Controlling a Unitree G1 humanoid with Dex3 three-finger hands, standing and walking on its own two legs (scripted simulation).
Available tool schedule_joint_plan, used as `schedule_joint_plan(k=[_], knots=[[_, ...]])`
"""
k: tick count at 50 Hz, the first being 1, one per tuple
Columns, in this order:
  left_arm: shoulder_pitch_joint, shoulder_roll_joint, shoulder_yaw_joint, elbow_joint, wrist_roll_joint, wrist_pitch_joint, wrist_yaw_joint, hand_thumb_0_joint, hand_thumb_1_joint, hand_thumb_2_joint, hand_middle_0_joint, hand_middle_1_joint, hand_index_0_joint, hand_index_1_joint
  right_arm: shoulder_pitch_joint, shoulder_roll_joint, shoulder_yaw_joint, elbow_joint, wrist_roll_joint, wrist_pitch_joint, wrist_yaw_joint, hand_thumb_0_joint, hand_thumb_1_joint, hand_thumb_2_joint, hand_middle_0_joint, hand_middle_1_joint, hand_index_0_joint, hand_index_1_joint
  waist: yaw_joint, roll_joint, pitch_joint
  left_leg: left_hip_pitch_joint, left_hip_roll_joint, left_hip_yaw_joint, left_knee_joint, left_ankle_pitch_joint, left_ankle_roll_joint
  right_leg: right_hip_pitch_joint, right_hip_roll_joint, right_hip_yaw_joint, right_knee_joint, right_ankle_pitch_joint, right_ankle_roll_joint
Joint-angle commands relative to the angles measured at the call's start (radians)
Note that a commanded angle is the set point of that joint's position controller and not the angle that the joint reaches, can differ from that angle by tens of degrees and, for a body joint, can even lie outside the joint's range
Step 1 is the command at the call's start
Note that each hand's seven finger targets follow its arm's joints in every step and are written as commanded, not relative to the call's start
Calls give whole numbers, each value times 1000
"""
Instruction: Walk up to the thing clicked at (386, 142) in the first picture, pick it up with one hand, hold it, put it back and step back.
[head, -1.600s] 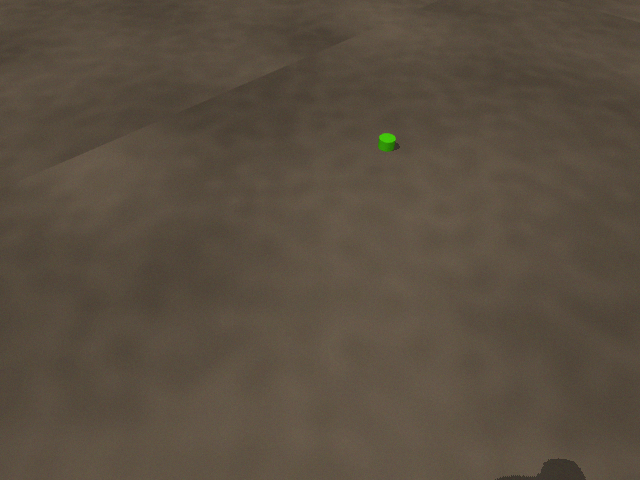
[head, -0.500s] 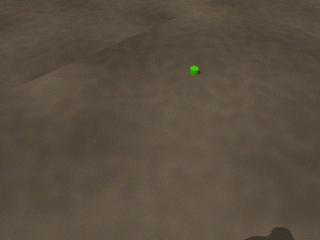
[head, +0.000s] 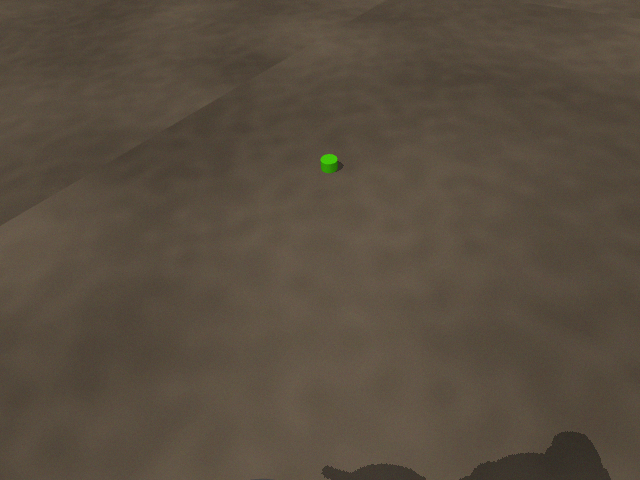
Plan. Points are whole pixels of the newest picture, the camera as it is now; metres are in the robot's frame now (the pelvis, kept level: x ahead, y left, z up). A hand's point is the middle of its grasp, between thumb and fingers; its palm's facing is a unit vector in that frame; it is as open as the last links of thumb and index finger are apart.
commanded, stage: walk up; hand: left
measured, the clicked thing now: (329, 163) +1.68 +0.10 -0.74
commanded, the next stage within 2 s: none
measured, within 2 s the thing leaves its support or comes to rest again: neither
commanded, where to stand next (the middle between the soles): +1.27 -0.08 m, yaw -7 degrees
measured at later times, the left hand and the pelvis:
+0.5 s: hand (182, 337) +0.37 +0.28 -0.14, palm faces -0.17 -0.92 -0.34, open 7.4 cm; pelvis +0.27 +0.02 +0.01, yaw -6 degrees
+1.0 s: hand (245, 233) +0.60 +0.21 -0.11, palm faces -0.12 -0.91 -0.39, open 7.4 cm; pelvis +0.52 -0.06 +0.01, yaw -6 degrees
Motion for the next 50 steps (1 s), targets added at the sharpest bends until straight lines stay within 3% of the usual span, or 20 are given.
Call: schedule_joint_plan(k=[1, 6, 11, 13, 14, 15, 16, 17, 19, 21, 26, 29, 34, 35, 36, 37, 39, 42, 44, 50], knots=[[-28, 300, 67, -92, -12, -39, 30, 0, 900, 900, -200, -300, -200, -300, 34, -171, -49, -97, 0, -30, 18, 0, -900, -900, 200, 300, 200, 300, -14, -218, 55, -164, 50, -19, -108, 115, -15, 13, -196, 328, -432, -366, -149], [18, 308, 72, -124, -8, -47, 30, 0, 900, 900, -200, -300, -200, -300, -99, -147, -54, -176, -14, -32, 32, 0, -900, -900, 200, 300, 200, 300, 29, -190, 61, -204, 49, 9, -352, 167, -53, 69, -199, 278, -425, -309, -170], [15, 301, 64, -134, -4, -50, 35, 0, 900, 900, -200, -300, -200, -300, -131, -126, -57, -198, -10, -55, 29, 0, -900, -900, 200, 300, 200, 300, 25, -134, 50, -42, 23, 47, -506, 249, -28, 70, -188, 200, -347, -113, -161], [-9, 302, 56, -140, -5, -48, 37, 0, 900, 900, -200, -300, -200, -300, -22, -132, -69, -173, -11, -63, 21, 0, -900, -900, 200, 300, 200, 300, -45, -115, 8, 168, -20, 78, -552, 227, -10, 6, -183, 171, -192, 109, -139], [27, 264, 44, -142, -5, -47, 39, 0, 900, 900, -200, -300, -200, -300, 97, -167, -83, -141, -15, -71, 9, 0, -900, -900, 200, 300, 200, 300, -93, -7, -73, 358, -53, 81, -590, 166, 18, -24, -116, 109, 57, 250, -109], [89, 202, 22, -143, -14, -42, 44, 0, 900, 900, -200, -300, -200, -300, 245, -235, -109, -116, -35, -79, -5, 0, -900, -900, 200, 300, 200, 300, -150, 175, -163, 552, 74, -115, -678, -54, 87, -181, -29, 42, 398, 203, -62], [121, 140, 4, -157, -32, -41, 50, 0, 900, 900, -200, -300, -200, -300, 265, -295, -120, -147, -38, -86, -15, 0, -900, -900, 200, 300, 200, 300, -129, 269, -179, 647, 333, -618, -823, -182, 162, -422, 122, 83, 590, -227, -17], [99, 251, 18, -146, -22, -42, 64, 0, 900, 900, -200, -300, -200, -300, 204, -321, -130, -164, 8, -82, -14, 0, -900, -900, 200, 300, 200, 300, -113, 134, -188, 555, 385, -722, -886, -221, 241, -419, 67, 201, 680, -233, -44], [74, 272, 18, -114, -30, -48, 58, 0, 900, 900, -200, -300, -200, -300, 99, -230, -90, -198, 21, -81, -20, 0, -900, -900, 200, 300, 200, 300, -63, 24, -42, 387, 281, -386, -856, -68, 182, -393, -18, 206, 632, -90, -21], [78, 249, 24, -93, -30, -41, 42, 0, 900, 900, -200, -300, -200, -300, 74, -185, -66, -201, 21, -87, -24, 0, -900, -900, 200, 300, 200, 300, -44, 74, 17, 256, 230, -210, -863, 135, 171, -333, -57, 170, 545, -62, -7], [-31, 209, 16, -135, -13, -25, 1, 0, 900, 900, -200, -300, -200, -300, 71, -203, -64, -228, 12, -96, -21, 0, -900, -900, 200, 300, 200, 300, -48, 63, 33, 248, 214, -57, -890, 233, 215, -310, -96, 72, 237, -18, 32], [-92, 196, 22, -145, -8, -25, -10, 0, 900, 900, -200, -300, -200, -300, 76, -212, -62, -226, 16, -92, -16, 0, -900, -900, 200, 300, 200, 300, -53, 67, 13, 221, 174, 2, -858, 228, 171, -194, -73, 23, 60, 130, 16], [24, 242, 56, -84, -5, -32, 3, 0, 900, 900, -200, -300, -200, -300, 44, -188, -49, -234, 13, -73, -20, 0, -900, -900, 200, 300, 200, 300, 49, -59, -69, 75, 125, 76, -565, 250, 113, 205, -15, -32, -8, 126, -19], [128, 281, 76, -58, -4, -40, 16, 0, 900, 900, -200, -300, -200, -300, 88, -145, -31, -231, 8, -71, -19, 0, -900, -900, 200, 300, 200, 300, 98, -189, -131, -12, 54, 122, -307, 262, 88, 374, -11, -3, -54, 6, -41], [242, 370, 102, -53, 1, -47, 34, 0, 900, 900, -200, -300, -200, -300, 127, -68, -6, -247, 12, -71, -18, 0, -900, -900, 200, 300, 200, 300, 133, -413, -183, -179, -56, 122, -12, -71, 41, 476, -257, 384, -177, -194, -98], [221, 428, 102, -71, -16, -47, 37, 0, 900, 900, -200, -300, -200, -300, 114, -149, -24, -242, 22, -64, -25, 0, -900, -900, 200, 300, 200, 300, 122, -372, -170, -320, -96, 35, 118, -177, 22, 467, -418, 780, -343, -267, -222], [85, 362, 81, -108, -35, -47, 48, 0, 900, 900, -200, -300, -200, -300, 68, -188, -31, -199, 32, -56, -31, 0, -900, -900, 200, 300, 200, 300, 70, -169, -53, -312, 1, -92, 159, -36, 21, 305, -368, 574, -324, -149, -231], [22, 281, 54, -118, -29, -58, 55, 0, 900, 900, -200, -300, -200, -300, 137, -144, -25, -153, 25, -46, -17, 0, -900, -900, 200, 300, 200, 300, -3, -219, -18, -201, 26, -72, -3, 51, 11, 148, -251, 300, -315, 76, -174], [31, 272, 50, -129, -22, -67, 55, 0, 900, 900, -200, -300, -200, -300, 131, -136, -31, -152, 13, -36, -3, 0, -900, -900, 200, 300, 200, 300, -4, -205, -8, -173, 20, -46, -76, 81, -10, 103, -237, 219, -321, 152, -188], [56, 289, 59, -144, -8, -73, 51, 0, 900, 900, -200, -300, -200, -300, -43, -107, -36, -213, -1, -40, 27, 0, -900, -900, 200, 300, 200, 300, 35, -177, 31, -150, 27, 18, -417, 218, -23, 93, -228, 136, -344, 29, -181]])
